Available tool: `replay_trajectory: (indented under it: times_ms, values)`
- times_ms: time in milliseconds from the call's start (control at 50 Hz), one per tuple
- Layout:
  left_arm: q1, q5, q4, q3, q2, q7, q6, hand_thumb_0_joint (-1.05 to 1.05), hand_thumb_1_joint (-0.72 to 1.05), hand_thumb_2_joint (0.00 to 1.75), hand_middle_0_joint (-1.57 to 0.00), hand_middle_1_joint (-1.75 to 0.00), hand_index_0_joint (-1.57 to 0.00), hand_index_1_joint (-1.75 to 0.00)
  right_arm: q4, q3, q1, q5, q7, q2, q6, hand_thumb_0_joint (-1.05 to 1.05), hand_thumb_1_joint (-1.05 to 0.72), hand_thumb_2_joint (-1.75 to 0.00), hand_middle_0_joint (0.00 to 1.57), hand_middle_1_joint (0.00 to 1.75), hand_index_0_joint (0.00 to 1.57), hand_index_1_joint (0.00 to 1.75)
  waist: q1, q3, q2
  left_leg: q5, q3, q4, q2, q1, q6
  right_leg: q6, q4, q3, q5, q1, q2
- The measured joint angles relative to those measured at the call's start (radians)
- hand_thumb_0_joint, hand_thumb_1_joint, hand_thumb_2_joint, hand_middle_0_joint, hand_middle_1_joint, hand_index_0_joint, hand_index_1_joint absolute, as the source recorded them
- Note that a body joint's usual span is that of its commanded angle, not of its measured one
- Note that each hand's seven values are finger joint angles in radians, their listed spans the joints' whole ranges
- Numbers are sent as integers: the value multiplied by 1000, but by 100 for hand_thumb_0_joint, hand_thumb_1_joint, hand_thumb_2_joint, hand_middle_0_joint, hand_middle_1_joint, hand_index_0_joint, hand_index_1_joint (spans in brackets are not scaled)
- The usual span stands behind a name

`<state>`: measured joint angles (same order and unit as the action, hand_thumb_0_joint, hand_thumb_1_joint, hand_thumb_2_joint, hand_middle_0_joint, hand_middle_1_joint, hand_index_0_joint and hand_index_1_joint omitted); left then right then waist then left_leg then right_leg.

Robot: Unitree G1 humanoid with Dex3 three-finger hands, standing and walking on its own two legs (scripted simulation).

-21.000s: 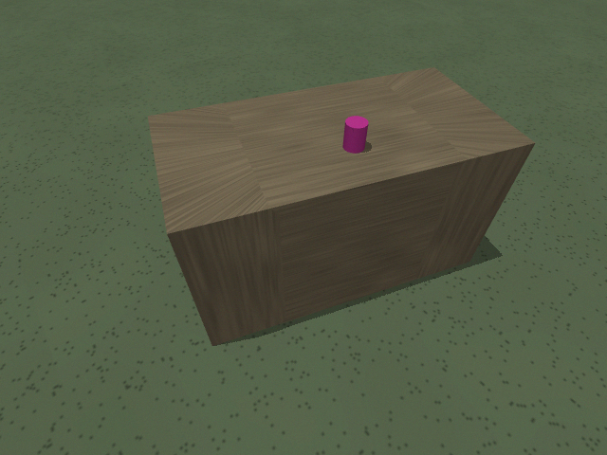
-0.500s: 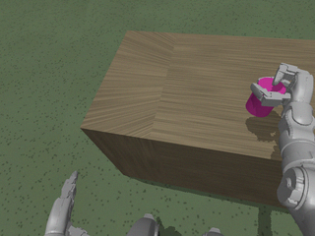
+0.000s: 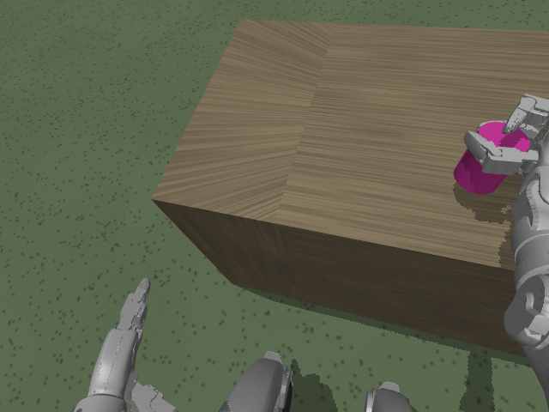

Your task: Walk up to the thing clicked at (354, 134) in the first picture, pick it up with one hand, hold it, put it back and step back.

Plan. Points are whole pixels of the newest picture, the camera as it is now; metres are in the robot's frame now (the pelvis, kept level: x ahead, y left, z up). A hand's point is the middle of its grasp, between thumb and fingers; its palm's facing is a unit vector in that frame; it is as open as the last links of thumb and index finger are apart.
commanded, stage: lower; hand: right
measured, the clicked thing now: (488, 159) +0.53 -0.19 +0.00
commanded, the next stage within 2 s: loosen in 0.54 s
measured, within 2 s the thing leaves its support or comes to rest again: rests again in 0.40 s
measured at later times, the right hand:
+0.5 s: hand (491, 146) +0.55 -0.19 +0.01, palm faces +0.20 +0.98 -0.01, open 5.5 cm
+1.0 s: hand (491, 146) +0.55 -0.19 +0.01, palm faces +0.18 +0.98 -0.02, open 8.2 cm
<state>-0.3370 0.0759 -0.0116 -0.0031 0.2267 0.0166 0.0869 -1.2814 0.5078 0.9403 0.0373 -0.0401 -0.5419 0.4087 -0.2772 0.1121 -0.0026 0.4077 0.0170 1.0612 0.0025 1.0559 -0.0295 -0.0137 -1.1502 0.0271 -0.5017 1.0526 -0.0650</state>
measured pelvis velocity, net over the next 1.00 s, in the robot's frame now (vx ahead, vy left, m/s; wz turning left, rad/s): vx -0.01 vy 0.01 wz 0.00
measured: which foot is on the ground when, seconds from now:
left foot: down 0.00-1.00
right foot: down 0.00-1.00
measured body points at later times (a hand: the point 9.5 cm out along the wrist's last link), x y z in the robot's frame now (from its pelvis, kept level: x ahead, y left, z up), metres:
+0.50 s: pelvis +0.00 +0.00 -0.02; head +0.16 -0.04 +0.40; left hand +0.16 +0.27 +0.00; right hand +0.53 -0.25 +0.01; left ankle +0.05 +0.14 -0.65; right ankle +0.02 -0.12 -0.65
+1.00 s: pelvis -0.01 +0.01 -0.03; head +0.16 -0.04 +0.38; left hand +0.15 +0.27 -0.01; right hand +0.53 -0.25 +0.01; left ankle +0.05 +0.14 -0.65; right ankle +0.02 -0.12 -0.65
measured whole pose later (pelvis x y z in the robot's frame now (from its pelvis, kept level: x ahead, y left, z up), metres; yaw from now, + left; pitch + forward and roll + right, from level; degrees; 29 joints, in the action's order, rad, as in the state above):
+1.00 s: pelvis -0.01 +0.01 -0.03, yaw +0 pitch +27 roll +4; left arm -0.37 0.08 0.13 0.03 0.25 0.02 0.01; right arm -1.25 0.51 0.97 0.05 -0.04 -0.61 0.44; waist -0.32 0.12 0.00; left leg 0.46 0.04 1.21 0.01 1.23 -0.02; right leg -0.02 -1.31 0.06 -0.55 1.23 -0.07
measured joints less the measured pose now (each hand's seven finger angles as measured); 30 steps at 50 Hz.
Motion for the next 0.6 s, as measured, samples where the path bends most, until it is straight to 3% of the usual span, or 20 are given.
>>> replay_trajectory:
  times_ms: [80, 200, 360, 480, 600]
  values:
    - [-16, 7, 24, 15, 7, 6, -7, -1, -54, 6, -6, -4, -5, -5, 39, 16, -23, 3, 10, -10, 9, -1, 19, -103, 75, 104, 136, 144, -11, -7, -7, 9, 0, 28, 1, 35, 1, -1, -29, 2, -10, 35, -1]
    - [-8, 12, 16, 47, 33, -2, -23, -1, -54, 7, -6, -4, -5, -5, 80, 5, -27, 0, 22, -17, 23, -1, 19, -103, 75, 104, 135, 143, -19, -3, -8, 17, 4, 54, 6, 79, 1, -2, -62, 7, -22, 82, -5]
    - [11, 11, 39, 13, 15, 5, -41, -1, -55, 7, -6, -4, -4, -5, 17, 18, -16, 17, 6, -19, 27, -1, 19, -104, 75, 104, 136, 144, -37, 26, 5, 32, 13, 73, 8, 89, 3, -5, -85, 18, -37, 97, -8]
    - [-4, 11, 87, 18, 11, 14, -49, -1, -54, 6, -6, -4, -5, -5, 11, 35, -11, 14, 19, -38, 54, -2, 19, -103, 75, 104, 137, 145, -41, 7, 8, 39, 13, 98, 7, 111, 4, -5, -107, 19, -43, 117, -6]
    - [-20, 9, 118, 25, 23, 14, -57, -1, -54, 6, -6, -4, -5, -5, 43, 28, -4, 17, 0, -51, 68, -1, 19, -103, 75, 104, 136, 143, -43, 9, 5, 46, 15, 125, 5, 148, 5, -7, -131, 23, -47, 153, -4]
